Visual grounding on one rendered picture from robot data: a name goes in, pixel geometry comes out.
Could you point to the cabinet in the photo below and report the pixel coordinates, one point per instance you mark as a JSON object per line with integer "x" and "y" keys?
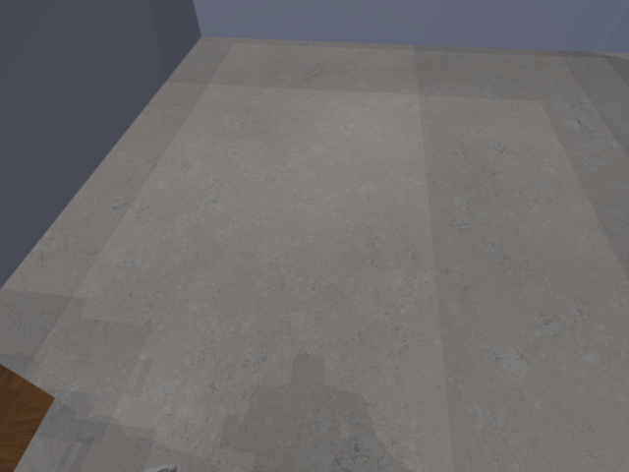
{"x": 23, "y": 406}

